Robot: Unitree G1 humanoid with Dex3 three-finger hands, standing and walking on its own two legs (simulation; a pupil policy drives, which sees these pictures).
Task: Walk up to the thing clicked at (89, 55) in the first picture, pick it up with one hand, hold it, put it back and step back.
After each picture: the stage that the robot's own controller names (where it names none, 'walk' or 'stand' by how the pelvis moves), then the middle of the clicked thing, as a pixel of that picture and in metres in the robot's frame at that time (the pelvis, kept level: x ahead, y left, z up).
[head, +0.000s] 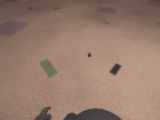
stand; (89, 54) +1.32 +0.01 -0.72
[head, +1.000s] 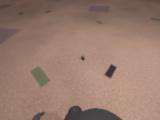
walk; (82, 57) +1.18 +0.24 -0.71
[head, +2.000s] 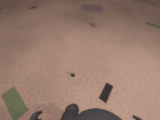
walk; (72, 73) +0.71 +0.28 -0.69
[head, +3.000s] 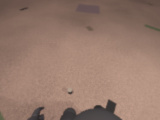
walk; (70, 90) +0.42 +0.21 -0.71
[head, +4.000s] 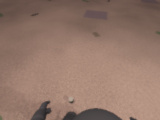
stand; (71, 99) +0.33 +0.21 -0.71
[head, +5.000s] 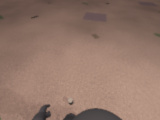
stand; (70, 101) +0.33 +0.21 -0.72
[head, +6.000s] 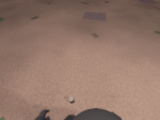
stand; (71, 99) +0.35 +0.22 -0.73
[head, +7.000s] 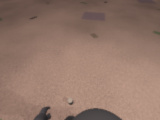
stand; (70, 101) +0.33 +0.23 -0.73
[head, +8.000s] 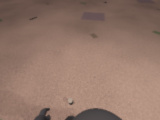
stand; (70, 101) +0.33 +0.23 -0.73
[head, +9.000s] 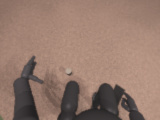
go down; (68, 71) +0.40 +0.19 -0.46
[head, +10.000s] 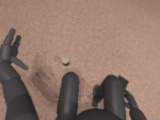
go down; (65, 61) +0.45 +0.20 -0.33
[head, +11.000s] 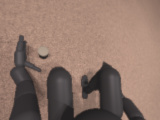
close in; (43, 53) +0.44 +0.23 -0.24
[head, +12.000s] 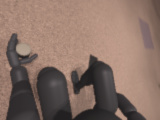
close; (23, 51) +0.43 +0.26 -0.23
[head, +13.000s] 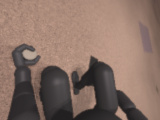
lift; (29, 55) +0.40 +0.24 -0.24
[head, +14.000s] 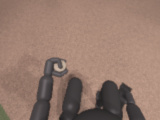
lift; (61, 68) +0.33 +0.21 -0.04
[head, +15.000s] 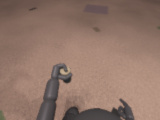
hold; (66, 75) +0.32 +0.18 +0.01
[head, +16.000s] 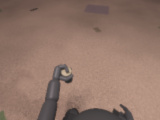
hold; (67, 75) +0.32 +0.17 +0.00
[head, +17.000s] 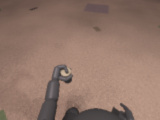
crouch; (66, 75) +0.32 +0.17 -0.01
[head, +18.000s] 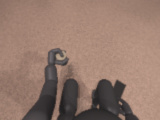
crouch; (62, 58) +0.43 +0.19 -0.09
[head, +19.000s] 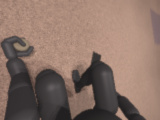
lower; (23, 48) +0.45 +0.25 -0.24
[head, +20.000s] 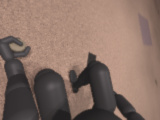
lower; (18, 48) +0.45 +0.26 -0.24
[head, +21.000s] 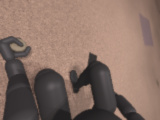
lower; (19, 48) +0.45 +0.26 -0.24
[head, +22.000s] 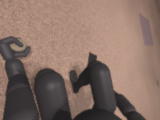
lower; (19, 48) +0.45 +0.26 -0.24
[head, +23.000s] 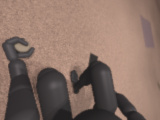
loosen; (23, 48) +0.44 +0.25 -0.24
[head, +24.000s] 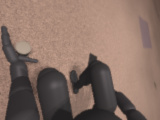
withdraw; (23, 49) +0.43 +0.24 -0.24
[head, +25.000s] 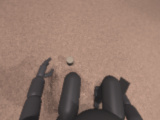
walk; (69, 61) +0.46 +0.18 -0.33
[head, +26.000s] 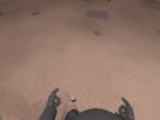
stand; (73, 98) +0.36 +0.16 -0.66
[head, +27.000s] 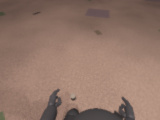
stand; (73, 97) +0.37 +0.18 -0.67
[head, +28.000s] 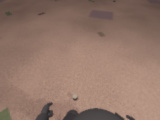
stand; (75, 97) +0.37 +0.16 -0.70
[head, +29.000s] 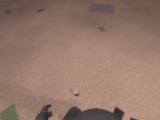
walk; (76, 92) +0.39 +0.18 -0.72
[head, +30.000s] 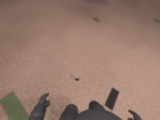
walk; (77, 77) +0.56 +0.12 -0.71
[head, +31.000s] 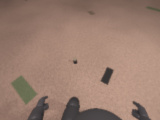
walk; (75, 60) +0.86 +0.28 -0.69
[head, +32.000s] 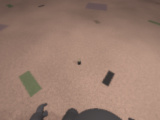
stand; (79, 61) +0.99 +0.19 -0.71
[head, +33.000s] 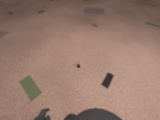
stand; (78, 65) +0.99 +0.21 -0.73
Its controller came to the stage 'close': yes
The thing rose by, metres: 0.72
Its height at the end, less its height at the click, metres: +0.00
